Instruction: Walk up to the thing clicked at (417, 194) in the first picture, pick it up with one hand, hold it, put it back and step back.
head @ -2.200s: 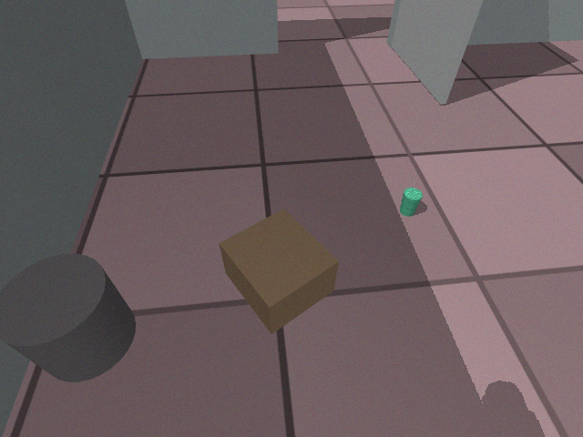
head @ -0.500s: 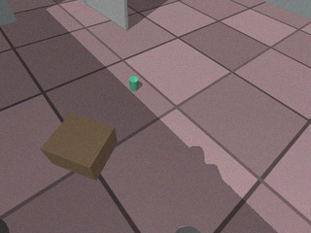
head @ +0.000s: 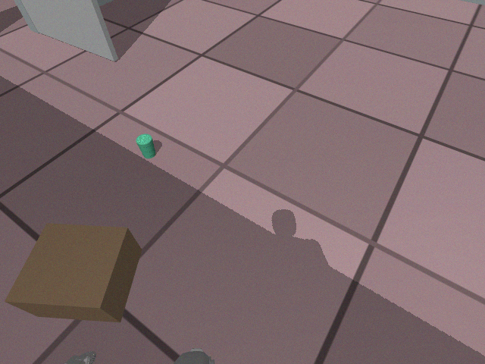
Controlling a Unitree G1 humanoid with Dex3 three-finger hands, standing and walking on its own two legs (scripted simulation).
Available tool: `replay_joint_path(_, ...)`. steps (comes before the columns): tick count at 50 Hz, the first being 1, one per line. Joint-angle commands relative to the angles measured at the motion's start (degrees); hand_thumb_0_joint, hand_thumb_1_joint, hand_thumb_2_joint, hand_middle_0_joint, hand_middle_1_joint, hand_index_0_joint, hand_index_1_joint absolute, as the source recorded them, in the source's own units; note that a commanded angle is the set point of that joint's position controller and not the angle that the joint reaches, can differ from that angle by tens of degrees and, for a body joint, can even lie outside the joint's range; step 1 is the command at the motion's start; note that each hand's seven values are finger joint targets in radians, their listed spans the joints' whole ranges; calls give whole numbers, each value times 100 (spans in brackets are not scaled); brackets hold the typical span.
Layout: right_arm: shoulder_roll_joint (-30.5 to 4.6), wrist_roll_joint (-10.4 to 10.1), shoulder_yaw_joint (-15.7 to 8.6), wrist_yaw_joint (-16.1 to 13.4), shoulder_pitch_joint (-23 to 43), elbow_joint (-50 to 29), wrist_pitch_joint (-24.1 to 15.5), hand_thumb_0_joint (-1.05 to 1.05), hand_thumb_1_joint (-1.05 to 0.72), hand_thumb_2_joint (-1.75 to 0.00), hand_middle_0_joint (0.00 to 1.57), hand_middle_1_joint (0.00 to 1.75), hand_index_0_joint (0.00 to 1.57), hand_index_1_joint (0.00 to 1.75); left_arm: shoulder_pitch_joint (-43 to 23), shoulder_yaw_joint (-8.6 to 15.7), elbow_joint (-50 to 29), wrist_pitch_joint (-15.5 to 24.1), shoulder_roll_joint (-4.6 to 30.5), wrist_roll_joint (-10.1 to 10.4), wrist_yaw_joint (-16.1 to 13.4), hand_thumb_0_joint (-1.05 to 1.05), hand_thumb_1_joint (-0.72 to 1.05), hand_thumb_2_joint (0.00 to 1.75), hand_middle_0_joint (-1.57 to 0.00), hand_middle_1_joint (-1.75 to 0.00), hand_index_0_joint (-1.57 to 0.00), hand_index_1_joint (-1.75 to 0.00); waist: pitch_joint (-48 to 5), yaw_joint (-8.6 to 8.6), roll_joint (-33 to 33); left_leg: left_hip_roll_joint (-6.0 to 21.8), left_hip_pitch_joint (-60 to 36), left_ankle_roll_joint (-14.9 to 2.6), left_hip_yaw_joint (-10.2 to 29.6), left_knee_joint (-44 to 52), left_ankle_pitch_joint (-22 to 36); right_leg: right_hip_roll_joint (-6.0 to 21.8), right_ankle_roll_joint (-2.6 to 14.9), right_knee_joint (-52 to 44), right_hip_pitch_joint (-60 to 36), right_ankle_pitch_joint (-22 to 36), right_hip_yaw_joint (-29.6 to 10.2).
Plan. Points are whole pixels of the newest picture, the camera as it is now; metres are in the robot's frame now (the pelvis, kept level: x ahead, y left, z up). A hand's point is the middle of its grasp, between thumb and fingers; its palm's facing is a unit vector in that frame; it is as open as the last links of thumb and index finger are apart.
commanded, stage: walk up
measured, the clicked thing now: (146, 147) +1.27 +0.52 -0.71
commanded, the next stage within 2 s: stand in 1.50 s
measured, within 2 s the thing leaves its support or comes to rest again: neither
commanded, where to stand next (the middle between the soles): +0.04 +0.01 m, yaw -16 degrees
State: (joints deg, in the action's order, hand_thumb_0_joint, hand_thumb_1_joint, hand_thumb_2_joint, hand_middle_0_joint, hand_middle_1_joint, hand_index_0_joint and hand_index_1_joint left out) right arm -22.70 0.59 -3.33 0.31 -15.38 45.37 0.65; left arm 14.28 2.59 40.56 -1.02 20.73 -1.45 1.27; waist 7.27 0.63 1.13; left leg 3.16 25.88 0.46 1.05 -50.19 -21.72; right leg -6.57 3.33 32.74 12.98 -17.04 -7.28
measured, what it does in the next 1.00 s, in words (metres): steps on the spot, turning right: left foot, then right foot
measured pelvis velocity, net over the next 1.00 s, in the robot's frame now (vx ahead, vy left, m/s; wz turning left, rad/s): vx -0.02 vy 0.02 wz -0.29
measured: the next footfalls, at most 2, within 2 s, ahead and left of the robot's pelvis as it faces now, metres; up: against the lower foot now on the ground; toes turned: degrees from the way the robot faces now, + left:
left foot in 0.08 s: +0.09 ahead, +0.12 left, +0.00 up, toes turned -1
right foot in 0.46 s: +0.02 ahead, -0.13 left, +0.00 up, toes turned -11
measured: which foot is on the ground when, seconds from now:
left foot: up 0.00-0.06, down 0.08-0.48, up 0.50-0.74, down 0.76-1.00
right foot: down 0.00-0.10, up 0.12-0.44, down 0.46-1.00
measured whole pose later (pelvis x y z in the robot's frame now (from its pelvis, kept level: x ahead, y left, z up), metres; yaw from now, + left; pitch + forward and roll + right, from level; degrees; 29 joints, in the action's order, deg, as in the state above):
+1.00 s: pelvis -0.02 +0.02 -0.01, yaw -17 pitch -4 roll +0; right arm -21.1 0.3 -1.5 1.2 -11.4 54.7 0.7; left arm 10.2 0.9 53.4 1.6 21.9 -0.2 -0.2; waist 4.7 1.2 -1.6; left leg 3.5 14.7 2.0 -1.8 -39.3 -20.8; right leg -1.4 -1.0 39.6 18.4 -17.4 -6.2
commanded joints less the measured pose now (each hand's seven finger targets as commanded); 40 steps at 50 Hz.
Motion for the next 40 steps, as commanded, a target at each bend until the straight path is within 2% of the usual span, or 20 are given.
replay_joint_path(1, -977, 21, -348, -206, -215, -423, -232, 0, -90, -90, 20, 30, 20, 30, -14, 501, -565, 60, 1481, 13, -147, 0, 90, 90, -20, -30, -20, -30, -747, -41, -899, -312, -866, -156, -92, 843, 211, 1329, 874, 67, 413, 3295, -1194)
replay_joint_path(3, -932, 82, -376, -218, -508, -337, -288, 0, -90, -90, 20, 30, 20, 30, -141, 430, -620, 33, 1364, 131, -176, 0, 90, 90, -20, -30, -20, -30, -884, 208, -550, -408, -1774, -244, -166, 2032, 1273, 1122, 549, 571, 825, 2747, -1113)
replay_joint_path(4, -1177, 162, -442, -230, -585, -400, -331, 0, -90, -90, 20, 30, 20, 30, -97, 349, -680, 48, 1082, 194, -201, 0, 90, 90, -20, -30, -20, -30, -1084, 284, 46, 267, -2130, -399, 728, 2624, 1449, 740, 186, 1099, 1054, 1881, -945)
replay_joint_path(5, -1612, 180, -530, -246, -322, -499, -337, 0, -90, -90, 20, 30, 20, 30, 206, 279, -601, 34, 842, 228, -207, 0, 90, 90, -20, -30, -20, -30, -1103, 97, 1297, 1550, -2574, -774, 2121, 2888, 2270, -170, -166, 2128, 1826, -725, -209)
replay_joint_path(6, -1706, 89, -564, -208, -41, -594, -313, 0, -90, -90, 20, 30, 20, 30, 603, 329, -379, -17, 1198, 130, -287, 0, 90, 90, -20, -30, -20, -30, -1248, -32, 976, 2236, -2279, -1336, 2538, 2887, 2123, -32, -255, 3024, 1695, -1764, -4)
replay_joint_path(7, -1862, 24, -605, -184, 109, -641, -319, 0, -90, -90, 20, 30, 20, 30, 624, 351, -269, -27, 1381, 91, -329, 0, 90, 90, -20, -30, -20, -30, -1120, 4, 1224, 2606, -1916, -1913, 2974, 2915, 2042, 232, -299, 3600, 1610, -1878, -72)
replay_joint_path(8, -1596, 12, -555, -177, 185, -699, -317, 0, -90, -90, 20, 30, 20, 30, 501, 397, -216, 4, 1529, 62, -311, 0, 90, 90, -20, -30, -20, -30, -893, -7, 882, 2328, -1766, -1891, 2537, 2872, 2372, 351, -335, 3836, 1610, -1715, -107)
replay_joint_path(10, -1262, 89, -392, -195, 203, -729, -320, 0, -90, -90, 20, 30, 20, 30, 299, 481, -108, 36, 1464, 86, -235, 0, 90, 90, -20, -30, -20, -30, -566, 1, 634, 1435, -1468, -1296, 1128, 2596, 2932, 377, -281, 3684, 1630, -1339, -166)
replay_joint_path(12, -1314, 81, -384, -163, 156, -655, -326, 0, -90, -90, 20, 30, 20, 30, 411, 422, -71, 25, 1304, 163, -139, 0, 90, 90, -20, -30, -20, -30, -641, 45, 851, 1034, -1767, -1092, 571, 2538, 2611, 361, -288, 3222, 1697, -917, 42)
replay_joint_path(18, -1443, 166, -407, 4, 216, -874, -101, 0, -90, -90, 20, 30, 20, 30, 554, 353, 120, 225, 1280, 126, -192, 0, 90, 90, -20, -30, -20, -30, -998, 169, 1293, 1203, -1674, -1368, 276, 1940, 2602, 519, -470, 1360, 774, -1009, 911)
replay_joint_path(21, -1394, 70, -395, 44, 513, -942, 51, 0, -90, -90, 20, 30, 20, 30, 1101, 380, 436, 312, 1226, 78, -280, 0, 90, 90, -20, -30, -20, -30, -1114, -189, 1020, 1146, -1063, -1154, 169, 1176, 1997, 376, -298, -27, -183, 179, 1118)
replay_joint_path(22, -1175, 42, -322, 50, 509, -920, 86, 0, -90, -90, 20, 30, 20, 30, 1081, 435, 460, 370, 1393, 39, -320, 0, 90, 90, -20, -30, -20, -30, -1061, -235, 539, 904, -714, -889, -18, 614, 1562, 379, -240, -409, -440, 312, 871)
replay_joint_path(24, -575, -25, -95, 40, 523, -1016, 154, 0, -90, -90, 20, 30, 20, 30, 612, 530, 193, 493, 1965, -77, -373, 0, 90, 90, -20, -30, -20, -30, -459, -93, -1203, -73, 873, -173, -223, -705, -1074, 2388, 582, -1151, -158, 1018, -2559)
replay_joint_path(25, -1040, -24, -252, -47, 753, -948, 199, 0, -90, -90, 20, 30, 20, 30, 445, 543, 145, 473, 2316, -83, -390, 0, 90, 90, -20, -30, -20, -30, -359, -257, -1064, 63, 394, -153, 386, -1229, -1564, 2842, 1324, -1064, 638, 1277, -2968)
replay_joint_path(26, -1199, 9, -309, -54, 698, -796, 186, 0, -90, -90, 20, 30, 20, 30, 330, 524, 160, 463, 2161, -24, -391, 0, 90, 90, -20, -30, -20, -30, -222, -148, -1018, 198, 196, -146, 425, -1255, -1425, 2714, 1390, -947, 912, 1419, -2777)
replay_joint_path(29, -1062, -115, -270, -1, 415, -368, 155, 0, -90, -90, 20, 30, 20, 30, -5, 404, 233, 492, 1681, 18, -410, 0, 90, 90, -20, -30, -20, -30, -371, 52, -1005, 123, 367, -136, 302, -894, -648, 1758, 707, -561, 144, 1685, -1273)
replay_joint_path(34, -1055, -7, -240, 9, 489, -180, 66, 0, -90, -90, 20, 30, 20, 30, 156, 388, 272, 466, 1647, -44, -377, 0, 90, 90, -20, -30, -20, -30, -774, -172, -1276, 9, -234, -101, -22, 105, -649, 1519, 744, -374, 161, 1284, -1137)
replay_joint_path(38, -932, 24, -226, -20, 95, 209, -110, 0, -90, -90, 20, 30, 20, 30, -207, 306, 241, 336, 1477, 76, -320, 0, 90, 90, -20, -30, -20, -30, -1043, 81, -1038, -279, -1560, -111, -335, 2095, 313, 1295, 489, 316, 587, 1412, -744)
replay_joint_path(39, -1047, 95, -260, -54, -68, 278, -165, 0, -90, -90, 20, 30, 20, 30, -287, 237, 217, 323, 1260, 114, -314, 0, 90, 90, -20, -30, -20, -30, -1193, 171, -738, 67, -1857, -271, 199, 2397, 578, 1213, 242, 664, 810, 1398, -618)
replay_joint_path(40, -1384, 149, -293, -75, 69, 247, -226, 0, -90, -90, 20, 30, 20, 30, -224, 150, 221, 319, 980, 178, -310, 0, 90, 90, -20, -30, -20, -30, -1236, 62, 229, 960, -1997, -611, 1476, 2696, 923, 730, -71, 1222, 1253, 868, -331)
